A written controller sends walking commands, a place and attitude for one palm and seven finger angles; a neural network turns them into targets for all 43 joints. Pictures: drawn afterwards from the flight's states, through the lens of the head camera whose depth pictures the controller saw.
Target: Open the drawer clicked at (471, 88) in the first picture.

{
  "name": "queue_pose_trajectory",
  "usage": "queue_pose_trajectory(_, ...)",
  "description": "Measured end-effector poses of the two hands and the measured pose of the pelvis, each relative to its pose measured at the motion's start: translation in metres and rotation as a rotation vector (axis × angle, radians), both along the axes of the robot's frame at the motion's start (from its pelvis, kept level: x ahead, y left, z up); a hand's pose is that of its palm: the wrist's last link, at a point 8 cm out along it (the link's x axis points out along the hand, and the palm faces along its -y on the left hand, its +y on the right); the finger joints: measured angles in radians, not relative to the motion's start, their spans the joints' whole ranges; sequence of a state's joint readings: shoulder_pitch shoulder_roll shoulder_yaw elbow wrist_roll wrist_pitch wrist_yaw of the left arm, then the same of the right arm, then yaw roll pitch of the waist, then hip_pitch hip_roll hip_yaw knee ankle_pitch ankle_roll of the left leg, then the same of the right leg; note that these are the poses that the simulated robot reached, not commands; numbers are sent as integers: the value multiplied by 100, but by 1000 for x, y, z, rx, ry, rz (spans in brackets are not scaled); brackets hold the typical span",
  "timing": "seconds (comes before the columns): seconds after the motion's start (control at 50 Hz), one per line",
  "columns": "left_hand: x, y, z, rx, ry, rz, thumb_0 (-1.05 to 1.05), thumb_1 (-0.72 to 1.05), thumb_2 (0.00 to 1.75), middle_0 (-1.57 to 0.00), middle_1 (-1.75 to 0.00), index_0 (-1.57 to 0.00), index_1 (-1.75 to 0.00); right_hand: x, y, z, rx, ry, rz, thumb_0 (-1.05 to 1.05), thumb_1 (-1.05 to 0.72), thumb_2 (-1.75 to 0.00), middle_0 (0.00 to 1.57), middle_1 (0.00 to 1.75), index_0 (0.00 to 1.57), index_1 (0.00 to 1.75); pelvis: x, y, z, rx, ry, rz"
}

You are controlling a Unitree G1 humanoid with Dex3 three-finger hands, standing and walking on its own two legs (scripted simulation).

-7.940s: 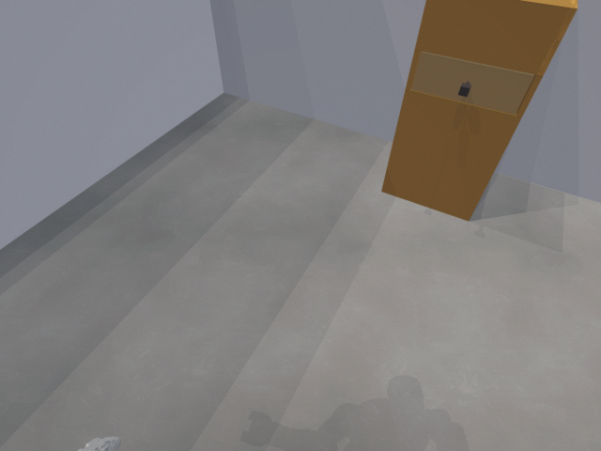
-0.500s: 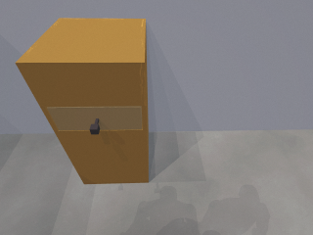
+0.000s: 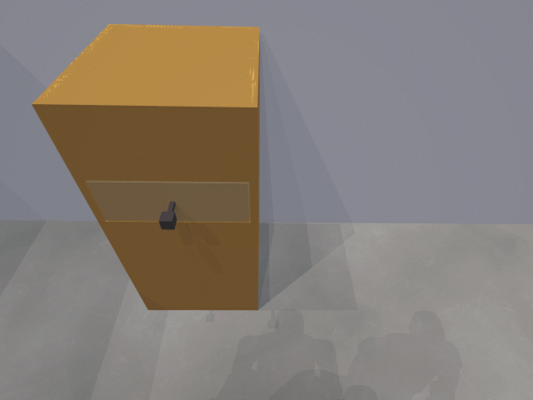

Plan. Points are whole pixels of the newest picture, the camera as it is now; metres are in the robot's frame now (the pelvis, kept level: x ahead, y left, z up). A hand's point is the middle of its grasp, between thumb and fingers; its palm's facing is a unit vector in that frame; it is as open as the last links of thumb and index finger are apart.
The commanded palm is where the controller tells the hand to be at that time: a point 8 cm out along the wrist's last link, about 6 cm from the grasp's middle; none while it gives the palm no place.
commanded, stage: look again from close up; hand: left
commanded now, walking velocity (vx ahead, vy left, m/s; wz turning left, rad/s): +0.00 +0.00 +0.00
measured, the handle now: (169, 214) +0.55 +0.28 -0.14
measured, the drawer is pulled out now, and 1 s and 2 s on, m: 0.00 0.00 0.00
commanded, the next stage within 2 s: come to a stop and stand still in 0.10 s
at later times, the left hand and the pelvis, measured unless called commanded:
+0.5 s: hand out of the picture +0.07 +0.17 -0.17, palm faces +0.01 -0.97 -0.23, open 7.3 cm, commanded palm none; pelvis +0.04 -0.01 +0.00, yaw -1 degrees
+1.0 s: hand out of the picture +0.09 +0.21 -0.16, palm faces -0.01 -0.97 -0.24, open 7.3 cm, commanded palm none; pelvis +0.03 +0.01 +0.00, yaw -1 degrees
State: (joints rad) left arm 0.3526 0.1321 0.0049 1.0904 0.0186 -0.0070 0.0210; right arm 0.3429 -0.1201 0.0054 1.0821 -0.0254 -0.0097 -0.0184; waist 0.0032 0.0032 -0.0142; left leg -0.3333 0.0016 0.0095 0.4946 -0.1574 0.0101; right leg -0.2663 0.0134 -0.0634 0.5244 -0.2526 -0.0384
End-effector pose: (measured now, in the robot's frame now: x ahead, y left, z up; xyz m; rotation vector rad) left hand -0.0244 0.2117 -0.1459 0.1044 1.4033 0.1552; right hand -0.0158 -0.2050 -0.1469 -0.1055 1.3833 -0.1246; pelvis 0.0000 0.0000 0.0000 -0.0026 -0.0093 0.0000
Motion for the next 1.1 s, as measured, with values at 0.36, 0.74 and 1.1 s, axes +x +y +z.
queue_pose_trajectory(0.36,58,1,7,25,1,-23,0,91,90,-19,-30,-20,-30,52,-12,3,-21,15,1,1,-92,-90,20,30,20,30,44,-3,4,17,20,-14)
queue_pose_trajectory(0.74,113,14,11,89,-193,-99,0,91,90,-20,-30,-20,-30,103,-34,3,-45,-176,-11,0,-92,-90,20,30,19,30,39,-5,-6,-4,-5,-17)
queue_pose_trajectory(1.1,93,55,13,81,-134,-90,0,91,90,-20,-30,-20,-30,79,-13,16,-72,-110,50,0,-91,-90,20,30,20,30,33,18,3,1,-4,-16)
